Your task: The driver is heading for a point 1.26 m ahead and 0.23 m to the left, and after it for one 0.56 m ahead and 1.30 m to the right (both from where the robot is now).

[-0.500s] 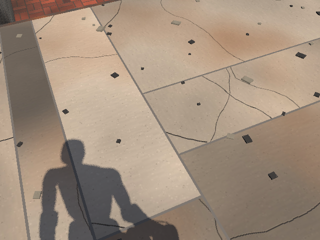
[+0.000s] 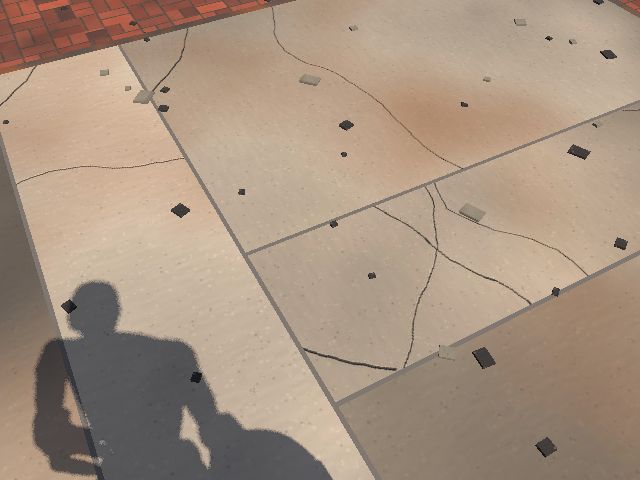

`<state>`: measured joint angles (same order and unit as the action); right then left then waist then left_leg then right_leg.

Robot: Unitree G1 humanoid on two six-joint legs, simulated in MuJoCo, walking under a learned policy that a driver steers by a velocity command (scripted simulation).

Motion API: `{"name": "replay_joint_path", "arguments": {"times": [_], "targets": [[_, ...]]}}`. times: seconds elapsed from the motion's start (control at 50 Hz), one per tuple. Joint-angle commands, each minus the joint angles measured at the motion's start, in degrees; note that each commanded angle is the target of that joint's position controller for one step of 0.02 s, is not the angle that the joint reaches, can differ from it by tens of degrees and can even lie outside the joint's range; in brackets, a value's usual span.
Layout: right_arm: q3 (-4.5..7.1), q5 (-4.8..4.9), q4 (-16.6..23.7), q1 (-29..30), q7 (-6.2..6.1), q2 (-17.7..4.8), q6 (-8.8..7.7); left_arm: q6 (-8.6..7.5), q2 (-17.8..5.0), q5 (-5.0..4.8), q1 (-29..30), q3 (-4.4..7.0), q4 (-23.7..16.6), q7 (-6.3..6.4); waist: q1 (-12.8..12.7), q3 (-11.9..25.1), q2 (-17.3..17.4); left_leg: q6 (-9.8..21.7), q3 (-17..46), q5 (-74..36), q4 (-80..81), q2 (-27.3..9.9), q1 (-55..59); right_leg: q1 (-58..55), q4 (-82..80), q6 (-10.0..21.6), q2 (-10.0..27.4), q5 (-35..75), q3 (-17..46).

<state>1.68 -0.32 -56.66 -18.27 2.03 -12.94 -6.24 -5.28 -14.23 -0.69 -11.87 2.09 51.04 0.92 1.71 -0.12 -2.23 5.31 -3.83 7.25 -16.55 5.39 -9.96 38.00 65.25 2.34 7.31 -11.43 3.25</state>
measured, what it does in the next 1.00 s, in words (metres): walks ahead: right foot, then left foot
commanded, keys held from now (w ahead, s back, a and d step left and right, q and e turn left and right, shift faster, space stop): w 0.04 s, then no key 0.96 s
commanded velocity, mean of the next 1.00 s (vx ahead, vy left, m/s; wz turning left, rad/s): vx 0.14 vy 0.00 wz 0.00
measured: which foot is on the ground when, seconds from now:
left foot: down 0.00-0.28, up 0.30-0.56, down 0.58-1.00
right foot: up 0.00-0.24, down 0.26-1.00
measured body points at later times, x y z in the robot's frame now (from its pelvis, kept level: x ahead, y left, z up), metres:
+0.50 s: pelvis +0.19 -0.06 -0.01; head +0.21 -0.08 +0.44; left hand +0.29 +0.18 -0.14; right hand +0.25 -0.32 -0.16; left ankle +0.18 +0.09 -0.71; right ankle +0.27 -0.15 -0.74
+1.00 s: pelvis +0.24 -0.04 -0.01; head +0.25 -0.04 +0.44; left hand +0.29 +0.20 -0.16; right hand +0.25 -0.28 -0.16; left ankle +0.21 +0.08 -0.74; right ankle +0.27 -0.15 -0.74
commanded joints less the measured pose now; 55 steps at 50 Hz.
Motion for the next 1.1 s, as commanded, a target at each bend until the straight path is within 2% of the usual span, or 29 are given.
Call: {"name": "replay_joint_path", "arguments": {"times": [0.02,0.04,0.1,0.16,0.2,0.22,0.24,0.26,0.28,0.3,0.32,0.34,0.36,0.38,0.4,0.44,0.48,0.52,0.56,0.58,0.6,0.62,0.64,0.66,0.72,0.76,0.88,1.1], "targets": [[1.2,0.08,3.15,2.33,-1.13,-7.57,-1.03,0.19,-2.66,0.72,-1.97,0.78,-2.41,0.4,-2.68,-3.12,4.26,9.8,11.88,-4.1,11.78,-16.02,-6.13,1.14,-8.1,-1.57,2.41,9.26,0.08],[1.25,0.3,2.95,1.14,-1.48,-7.93,-0.78,-0.02,-2.43,0.65,0.47,0.72,-3.13,0.26,-1.86,-3.02,4.05,9.1,11.19,-4.7,11.53,-15.74,-4.59,1.59,-12.79,-1.66,2.12,12.28,-0.24],[1.11,0.45,2.09,-1.61,-2.0,-8.56,0.01,-0.56,-1.05,0.57,6.84,0.17,-4.48,-0.27,0.4,-3.34,4.07,6.5,6.33,-16.05,8.34,-13.56,-3.3,-4.11,-26.14,-2.11,-1.48,18.06,-3.24],[1.1,0.87,0.46,-4.53,-2.15,-8.95,1.07,-0.51,-1.44,0.26,10.05,0.05,-5.6,-1.08,1.76,-2.07,5.88,5.71,6.75,-20.33,3.61,-15.14,2.01,-6.81,-31.34,-1.96,-3.65,17.35,-3.42],[1.07,0.99,0.13,-3.72,-2.46,-8.7,1.72,-0.74,-3.02,0.57,9.51,0.49,-6.01,-1.59,0.51,-0.55,6.83,4.21,8.27,-23.14,-1.11,-16.49,6.34,-8.59,-34.97,-0.33,-4.54,14.21,-2.41],[1.15,1.13,0.24,-2.36,-2.63,-8.9,2.0,-1.01,-4.06,0.9,6.89,0.92,-5.31,-1.69,-1.29,0.96,6.94,3.09,8.56,-24.24,-4.37,-16.33,7.41,-12.17,-37.67,0.68,-5.32,14.36,-2.63],[1.01,1.12,0.53,-1.44,-2.78,-8.52,2.17,-1.3,-5.56,1.38,1.71,1.68,-3.34,-1.55,-3.58,3.55,6.23,1.66,7.86,-26.4,-9.99,-14.09,7.48,-18.97,-40.78,1.87,-6.6,17.55,-3.65],[0.56,0.32,0.99,-2.77,-2.84,-7.44,1.96,-1.62,-9.44,1.92,-4.31,2.77,-1.7,-1.22,-4.92,8.6,2.66,-0.65,5.49,-20.43,-19.79,-10.13,3.51,-30.03,-39.46,3.88,-2.19,38.34,-0.55],[-1.14,-0.83,0.16,-9.93,-2.5,-2.04,1.28,-1.1,-12.46,2.86,-8.98,3.03,-1.14,-1.0,-3.4,17.0,-8.3,-4.1,2.95,7.02,-37.02,-4.1,-13.09,-50.81,-34.17,11.98,10.93,59.91,12.43],[-1.61,-0.07,-1.65,-13.84,-2.13,-1.15,1.11,-0.25,-8.81,2.25,-11.94,2.04,-0.14,-1.33,-3.89,24.51,-13.79,-6.06,6.88,30.74,-47.31,-2.07,-17.36,-54.16,-36.94,17.73,16.76,61.35,22.92],[-0.34,1.16,-1.74,-12.13,-2.02,-6.06,1.72,0.19,-6.78,1.35,-8.99,1.41,-0.79,-1.83,-3.39,21.99,-8.23,-6.19,10.17,30.56,-52.0,-4.72,-18.89,-48.17,-40.04,16.24,14.43,45.69,22.18],[0.07,1.66,-0.48,-6.79,-2.41,-6.89,2.62,0.47,-5.85,0.85,-2.87,1.06,-2.2,-1.78,-2.51,15.0,-3.73,-6.56,8.76,27.77,-52.5,-6.7,-21.61,-40.78,-42.41,13.69,12.09,34.05,18.48],[0.3,1.31,-0.02,-3.24,-3.0,-6.14,3.67,0.59,-4.86,1.07,2.01,0.5,-3.1,-1.72,-1.56,9.86,-0.43,-7.07,7.97,24.74,-49.92,-8.35,-21.23,-32.52,-45.31,12.12,9.84,26.59,14.89],[0.5,0.76,0.25,-2.47,-3.65,-5.43,4.73,0.6,-4.24,1.54,5.3,0.22,-3.53,-1.58,0.15,7.5,-1.1,-7.3,8.3,21.49,-45.39,-10.09,-17.55,-25.55,-47.68,10.83,8.15,21.23,12.23],[0.33,0.41,0.09,-2.85,-4.09,-4.14,5.44,0.85,-4.89,2.15,6.83,0.45,-3.33,-1.54,1.16,5.9,-2.84,-7.56,6.89,19.02,-40.57,-9.68,-13.01,-19.91,-49.47,9.92,5.77,18.22,9.2],[0.09,0.2,-0.81,-3.89,-4.81,-2.46,5.95,1.11,-4.58,2.9,6.17,0.47,-2.48,-1.15,1.42,5.92,-4.71,-7.79,5.22,17.5,-33.24,-8.4,-8.04,-16.86,-50.4,10.21,3.58,16.91,5.77],[0.05,0.18,-1.05,-2.94,-5.11,-2.47,6.35,1.29,-4.68,2.33,4.92,0.5,-1.72,-0.7,0.66,7.04,-4.76,-7.53,4.95,14.2,-27.01,-8.09,-5.71,-17.76,-50.83,10.55,3.58,10.5,5.94],[0.25,0.1,-1.29,-1.9,-4.99,-2.88,6.73,1.86,-4.95,1.44,5.37,0.48,-1.3,-0.27,0.89,6.37,-4.47,-6.84,4.27,7.95,-20.3,-7.71,-2.3,-16.3,-51.51,9.53,3.1,-1.84,6.31],[0.38,-0.73,-1.45,-0.79,-4.71,-3.13,6.87,2.43,-4.0,0.76,4.49,0.13,-0.38,-0.04,1.19,3.34,-3.69,-5.23,3.48,3.8,-13.26,-7.14,1.17,-13.04,-51.88,6.24,1.0,-14.57,6.0],[0.4,-1.33,-1.3,-0.8,-4.64,-3.82,6.86,2.55,-3.27,0.82,2.9,-0.11,0.51,-0.07,0.94,1.68,-2.54,-4.06,5.33,3.08,-10.76,-9.0,1.87,-11.89,-51.64,3.91,-0.06,-18.68,5.96],[0.6,-1.17,-1.06,-0.86,-4.72,-5.59,6.76,2.65,-3.45,1.0,2.28,0.04,0.73,-0.12,-0.11,-0.69,-0.13,-2.68,6.99,5.99,-8.59,-11.08,-0.22,-11.84,-49.71,2.09,-2.11,-18.79,4.57],[1.42,-0.26,-2.12,0.29,-4.58,-8.11,6.48,3.0,-3.33,0.74,0.42,0.4,0.9,0.26,-2.36,-2.96,7.12,-1.58,7.3,15.54,-7.17,-10.19,-7.73,-15.71,-47.88,0.77,-5.85,-14.32,-0.04],[1.06,-0.06,-2.07,1.41,-4.45,-5.79,5.87,3.17,-3.78,1.02,0.84,0.46,1.4,0.65,-1.9,-3.69,8.12,-1.91,7.65,18.73,-4.63,-9.75,-11.89,-20.37,-44.93,0.23,-6.34,-10.13,-1.04],[0.77,-0.33,-2.28,2.21,-4.47,-4.45,5.3,3.32,-3.46,0.95,0.56,0.55,1.57,0.85,-2.43,-3.17,8.88,-2.72,7.75,18.59,-3.45,-9.92,-13.06,-22.85,-43.55,0.5,-6.4,-7.03,-1.47],[0.85,0.06,-2.6,2.59,-4.43,-3.84,4.03,3.6,-2.61,1.35,-0.48,0.56,2.97,0.96,-2.42,-1.63,6.58,-4.01,7.03,12.39,-4.73,-9.34,-10.49,-24.59,-41.98,1.26,-6.3,-1.66,-1.82],[0.86,0.25,-3.17,1.58,-4.44,-3.75,3.82,3.56,-2.31,1.14,-0.19,0.58,3.45,0.76,-1.94,-0.84,5.23,-3.96,6.59,8.89,-5.88,-9.03,-8.67,-24.95,-41.47,1.38,-6.17,1.36,-1.87],[0.68,0.32,-4.19,-0.12,-4.48,-3.38,4.16,3.89,-2.03,0.76,-0.39,0.65,5.01,0.62,-1.33,0.59,2.94,-3.96,5.52,2.41,-7.98,-8.3,-5.91,-26.67,-39.7,1.34,-6.01,8.32,-2.05],[0.42,0.29,-5.2,-0.88,-4.58,-2.05,4.86,4.88,-2.02,0.51,-0.55,0.78,7.38,1.14,-1.54,-1.0,2.48,-4.31,4.54,0.97,-8.01,-7.39,-5.17,-27.53,-39.14,1.06,-5.75,9.68,-1.7]]}}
